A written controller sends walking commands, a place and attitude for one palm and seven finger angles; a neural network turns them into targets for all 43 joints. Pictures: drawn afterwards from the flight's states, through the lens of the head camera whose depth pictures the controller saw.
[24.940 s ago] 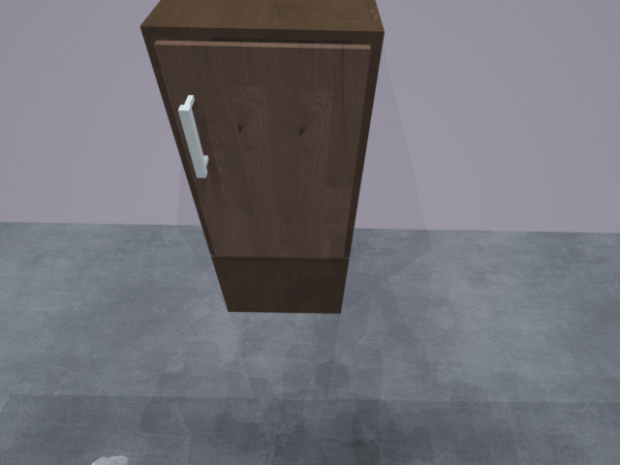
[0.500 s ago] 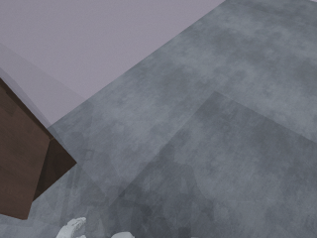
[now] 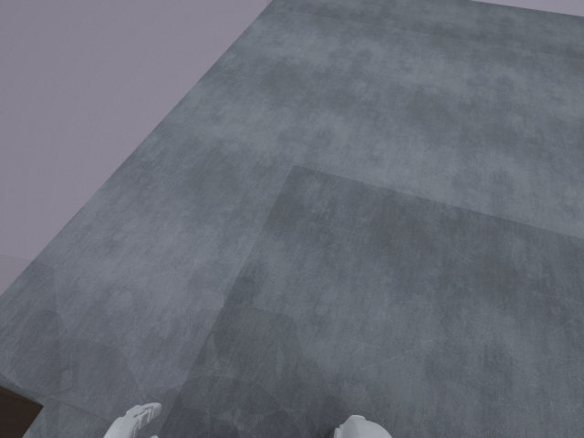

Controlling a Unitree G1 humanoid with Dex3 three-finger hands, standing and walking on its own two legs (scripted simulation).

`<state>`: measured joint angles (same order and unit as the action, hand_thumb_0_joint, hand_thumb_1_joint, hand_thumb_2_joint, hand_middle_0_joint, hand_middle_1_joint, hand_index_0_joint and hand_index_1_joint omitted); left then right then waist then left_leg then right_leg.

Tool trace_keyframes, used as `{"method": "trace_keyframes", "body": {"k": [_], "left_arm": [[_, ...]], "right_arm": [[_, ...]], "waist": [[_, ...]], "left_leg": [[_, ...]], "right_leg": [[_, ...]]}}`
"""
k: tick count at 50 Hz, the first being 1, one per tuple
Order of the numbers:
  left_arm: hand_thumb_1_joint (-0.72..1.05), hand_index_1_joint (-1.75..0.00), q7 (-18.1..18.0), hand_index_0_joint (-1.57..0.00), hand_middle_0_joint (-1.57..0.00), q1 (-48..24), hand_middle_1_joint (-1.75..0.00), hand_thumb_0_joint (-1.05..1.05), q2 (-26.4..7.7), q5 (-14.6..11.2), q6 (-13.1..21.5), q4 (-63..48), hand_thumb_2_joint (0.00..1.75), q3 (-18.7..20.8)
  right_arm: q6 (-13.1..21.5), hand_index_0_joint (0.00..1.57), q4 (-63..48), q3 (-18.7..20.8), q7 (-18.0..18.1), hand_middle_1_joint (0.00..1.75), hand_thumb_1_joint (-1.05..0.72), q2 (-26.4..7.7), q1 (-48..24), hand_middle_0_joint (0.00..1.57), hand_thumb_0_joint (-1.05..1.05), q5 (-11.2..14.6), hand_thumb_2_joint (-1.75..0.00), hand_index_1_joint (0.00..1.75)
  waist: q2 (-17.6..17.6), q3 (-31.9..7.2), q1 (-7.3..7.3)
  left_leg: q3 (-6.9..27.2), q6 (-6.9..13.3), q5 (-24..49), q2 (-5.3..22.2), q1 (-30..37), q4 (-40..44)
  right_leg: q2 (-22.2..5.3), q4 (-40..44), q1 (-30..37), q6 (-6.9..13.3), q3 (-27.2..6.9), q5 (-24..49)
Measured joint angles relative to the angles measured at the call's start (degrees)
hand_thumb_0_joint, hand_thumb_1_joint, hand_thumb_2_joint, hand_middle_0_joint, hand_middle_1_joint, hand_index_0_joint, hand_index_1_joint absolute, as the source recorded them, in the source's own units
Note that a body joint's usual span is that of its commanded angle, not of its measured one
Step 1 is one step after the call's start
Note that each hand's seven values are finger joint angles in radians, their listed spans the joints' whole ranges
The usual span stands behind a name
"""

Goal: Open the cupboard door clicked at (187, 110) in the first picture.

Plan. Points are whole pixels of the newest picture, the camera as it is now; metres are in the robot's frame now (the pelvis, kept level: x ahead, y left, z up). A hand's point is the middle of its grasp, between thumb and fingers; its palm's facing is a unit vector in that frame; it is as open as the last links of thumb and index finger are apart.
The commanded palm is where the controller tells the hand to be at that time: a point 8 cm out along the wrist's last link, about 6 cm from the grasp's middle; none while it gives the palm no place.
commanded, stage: walk to a spot facing it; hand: left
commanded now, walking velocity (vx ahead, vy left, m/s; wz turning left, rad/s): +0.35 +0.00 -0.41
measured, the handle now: out of the picture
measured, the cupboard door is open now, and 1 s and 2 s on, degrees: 45 45 45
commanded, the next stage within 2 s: turn to face it in 0.96 s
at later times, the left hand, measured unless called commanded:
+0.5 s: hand (204, 352) +0.28 +0.16 -0.17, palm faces -0.15 -0.97 -0.19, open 7.3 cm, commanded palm none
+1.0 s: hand (262, 254) +0.48 +0.07 -0.18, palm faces -0.19 -0.97 -0.17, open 7.2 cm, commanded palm none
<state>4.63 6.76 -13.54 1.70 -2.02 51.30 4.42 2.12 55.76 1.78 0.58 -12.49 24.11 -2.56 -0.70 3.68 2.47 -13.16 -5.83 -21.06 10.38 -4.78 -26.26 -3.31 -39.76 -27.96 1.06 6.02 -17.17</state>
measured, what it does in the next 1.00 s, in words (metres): walks ahead: right foot, then left foot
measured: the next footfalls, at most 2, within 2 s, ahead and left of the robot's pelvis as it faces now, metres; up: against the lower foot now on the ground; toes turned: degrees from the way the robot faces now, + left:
right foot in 0.04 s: +0.13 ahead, -0.12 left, +0.00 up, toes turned -7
left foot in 0.38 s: +0.27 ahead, +0.10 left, +0.00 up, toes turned -3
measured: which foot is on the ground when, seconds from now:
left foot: down 0.00-0.02, up 0.04-0.36, down 0.38-0.68, up 0.70-0.96, down 0.98-1.00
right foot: up 0.00-0.02, down 0.04-0.36, up 0.38-0.66, down 0.68-0.98, up 1.00-1.00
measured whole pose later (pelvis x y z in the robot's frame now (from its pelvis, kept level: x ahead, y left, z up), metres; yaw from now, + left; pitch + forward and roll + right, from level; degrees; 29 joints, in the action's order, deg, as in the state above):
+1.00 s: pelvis +0.44 -0.11 -0.01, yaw -14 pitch +1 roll -1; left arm 0.9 17.7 -11.1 0.8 2.1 61.7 3.6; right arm 4.0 57.2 2.7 -0.9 -10.5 12.4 -2.0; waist 1.0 1.7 0.5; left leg -7.2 0.9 -10.3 5.8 -22.6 -32.2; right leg -1.4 -35.5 -9.1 0.5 5.5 -24.9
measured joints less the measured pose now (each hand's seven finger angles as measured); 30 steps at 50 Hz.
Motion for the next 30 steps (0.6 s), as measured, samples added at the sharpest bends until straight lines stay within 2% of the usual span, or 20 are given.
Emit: {"method": "trace_keyframes", "body": {"k": [1,2,3,5,7,9,12,17,19,21,23,25,27,30], "left_arm": [[0.91,-0.3,0.0,-0.2,-0.2,-0.5,-0.3,0.0,-0.3,0.0,0.6,-0.3,0.9,-0.2],[0.91,-0.3,-0.2,-0.2,-0.2,-0.9,-0.3,0.0,-0.8,0.1,1.6,-0.8,0.9,-0.2],[0.91,-0.3,-0.8,-0.2,-0.2,-1.6,-0.3,0.0,-0.6,-0.3,2.6,-0.8,0.9,-0.1],[0.91,-0.3,-2.0,-0.2,-0.2,-1.8,-0.3,0.0,0.4,-0.8,3.2,-0.7,0.9,-0.4],[0.91,-0.3,-2.9,-0.2,-0.2,-0.7,-0.3,0.0,1.3,-0.7,3.1,-0.1,0.9,-0.7],[0.91,-0.3,-3.4,-0.2,-0.2,0.9,-0.3,0.0,2.0,-0.4,2.9,1.0,0.9,-1.0],[0.91,-0.3,-3.4,-0.2,-0.2,3.4,-0.3,0.0,2.6,-0.2,2.8,3.0,0.9,-0.9],[0.93,-0.3,-3.0,-0.21,-0.2,7.2,-0.3,0.0,2.2,-0.4,2.9,5.3,0.9,-0.6],[0.92,-0.3,-2.9,-0.21,-0.2,9.2,-0.3,0.0,2.5,-0.6,2.8,5.5,0.9,-0.5],[0.92,-0.3,-2.9,-0.2,-0.2,9.6,-0.3,0.0,1.7,-0.6,2.3,6.4,0.9,-0.3],[0.92,-0.3,-2.8,-0.2,-0.2,8.9,-0.3,0.0,1.1,-0.2,1.9,7.2,0.9,0.1],[0.92,-0.3,-2.4,-0.2,-0.2,7.5,-0.3,0.0,0.9,0.1,1.9,7.0,0.9,0.2],[0.92,-0.3,-2.1,-0.2,-0.2,6.2,-0.3,0.0,1.3,0.0,2.1,6.3,0.9,0.1],[0.92,-0.3,-1.7,-0.2,-0.19,4.3,-0.3,0.0,2.0,-0.1,2.5,5.2,0.9,-0.4]], "right_arm": [[-0.3,0.2,0.3,0.0,-0.1,0.3,-0.91,-0.1,1.0,0.2,0.0,0.2,-0.89,0.3],[-0.7,0.2,0.8,0.0,-0.3,0.3,-0.91,0.1,1.6,0.2,0.0,0.7,-0.89,0.3],[-1.5,0.2,1.7,0.0,-0.4,0.3,-0.91,-0.2,0.9,0.2,0.0,1.1,-0.89,0.3],[-2.8,0.2,2.8,0.5,-0.4,0.3,-0.91,-0.9,-1.8,0.2,0.0,1.4,-0.89,0.3],[-3.1,0.2,2.7,0.9,-0.4,0.29,-0.91,-1.2,-4.9,0.2,0.01,1.2,-0.89,0.3],[-2.8,0.2,1.5,1.1,-0.5,0.29,-0.91,-0.8,-7.6,0.19,0.01,1.0,-0.89,0.3],[-1.8,0.19,-0.8,1.1,-1.0,0.29,-0.91,0.3,-10.5,0.19,0.01,0.9,-0.89,0.3],[0.0,0.19,-2.8,0.8,-1.4,0.29,-0.91,1.7,-13.1,0.19,0.0,0.9,-0.89,0.3],[1.3,0.2,-3.5,0.4,-1.3,0.29,-0.91,1.3,-13.0,0.19,0.0,0.6,-0.89,0.3],[1.9,0.2,-3.5,0.2,-0.8,0.29,-0.91,2.2,-13.1,0.2,0.0,0.0,-0.89,0.3],[2.2,0.2,-3.3,-0.1,-0.6,0.29,-0.91,3.2,-11.6,0.2,0.0,-0.2,-0.89,0.3],[2.4,0.2,-2.1,-0.2,-0.2,0.29,-0.91,3.9,-9.6,0.2,0.0,-0.1,-0.89,0.3],[2.5,0.2,-0.4,0.2,0.2,0.3,-0.93,3.6,-7.6,0.2,-0.01,0.0,-0.89,0.3],[1.9,0.2,1.9,0.4,-0.1,0.3,-0.94,2.5,-4.9,0.2,-0.01,0.0,-0.89,0.3]], "waist": [[0.0,0.1,0.27],[1.0,0.1,0.2],[0.8,0.9,-0.05],[-0.3,2.4,0.05],[-0.5,2.5,0.13],[0.1,2.0,0.1],[1.3,0.6,-0.29],[1.8,-1.0,-2.08],[0.5,-2.2,-2.57],[1.7,-2.3,-2.34],[2.7,-2.6,-2.01],[2.8,-2.7,-2.14],[2.3,-2.4,-2.35],[0.8,-1.9,-1.8]], "left_leg": [[-0.2,-0.1,-2.2,0.8,-0.4,-3.4],[-0.1,0.8,-4.2,1.1,-2.7,-10.4],[2.6,1.6,-7.0,1.1,-6.2,-19.8],[7.8,2.6,-8.2,-0.4,-13.5,-35.1],[9.4,2.7,-5.3,-1.3,-19.2,-39.4],[9.3,2.7,-2.3,-1.9,-22.6,-36.4],[8.8,2.8,2.0,-2.9,-24.3,-26.8],[7.9,3.2,7.0,-5.3,-19.3,-9.6],[8.6,4.7,8.1,-5.3,-16.4,-4.2],[7.4,5.6,8.6,-5.6,-16.5,-7.7],[6.5,5.6,6.2,-6.0,-14.8,-7.4],[6.1,4.8,6.1,-6.0,-11.9,-3.9],[5.5,4.2,6.5,-5.7,-8.7,-0.2],[4.6,3.3,5.4,-4.6,-4.5,2.6]], "right_leg": [[0.5,3.2,2.3,1.0,0.4,-0.2],[0.3,4.7,3.2,2.4,-0.4,2.4],[0.7,2.1,2.4,2.8,-0.6,3.7],[1.8,0.4,3.5,2.6,-0.6,2.2],[2.8,3.2,6.0,2.2,-1.3,2.0],[3.5,7.2,8.6,1.9,-2.4,3.1],[4.1,11.7,12.1,2.1,-4.1,3.7],[5.0,12.7,16.9,1.3,-6.2,0.4],[5.9,7.2,15.9,1.4,-6.4,-4.0],[4.9,-6.6,11.2,1.8,-6.7,-8.9],[3.6,-19.0,5.5,1.7,-6.2,-7.6],[1.8,-23.5,1.1,1.1,-5.4,-4.1],[0.1,-19.4,-0.9,0.5,-4.6,-1.9],[-1.0,-6.3,-0.3,0.3,-2.6,-0.1]]}}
